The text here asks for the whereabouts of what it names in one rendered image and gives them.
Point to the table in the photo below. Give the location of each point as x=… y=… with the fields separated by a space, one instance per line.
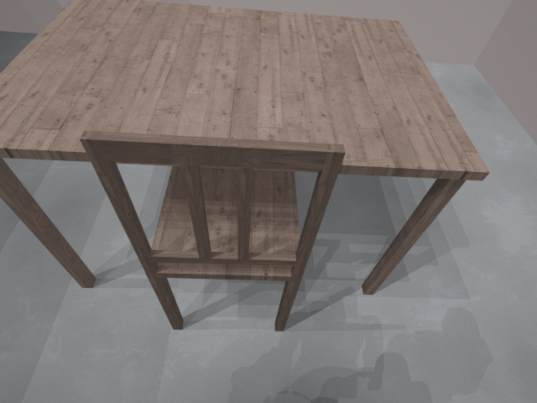
x=131 y=66

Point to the chair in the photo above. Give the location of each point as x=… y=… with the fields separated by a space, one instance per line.
x=215 y=223

